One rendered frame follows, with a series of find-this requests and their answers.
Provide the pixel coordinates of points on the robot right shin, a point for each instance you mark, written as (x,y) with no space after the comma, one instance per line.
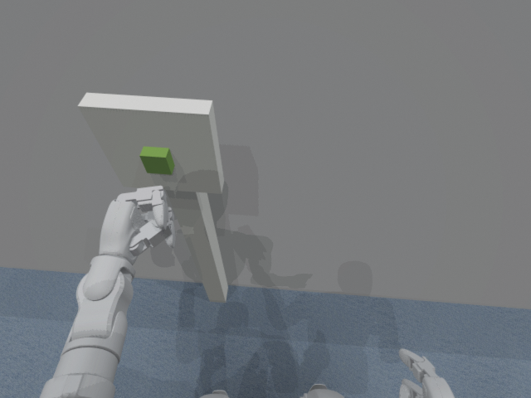
(318,386)

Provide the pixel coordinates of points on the left robot hand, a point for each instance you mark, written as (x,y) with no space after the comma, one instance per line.
(123,221)

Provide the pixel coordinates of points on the right robot hand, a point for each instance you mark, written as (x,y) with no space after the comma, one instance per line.
(433,386)

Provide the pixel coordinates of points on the panel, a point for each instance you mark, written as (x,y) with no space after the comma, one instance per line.
(124,124)

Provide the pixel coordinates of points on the robot left forearm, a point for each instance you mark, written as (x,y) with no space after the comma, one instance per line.
(93,348)

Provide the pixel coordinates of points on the button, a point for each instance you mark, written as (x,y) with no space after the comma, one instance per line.
(157,160)

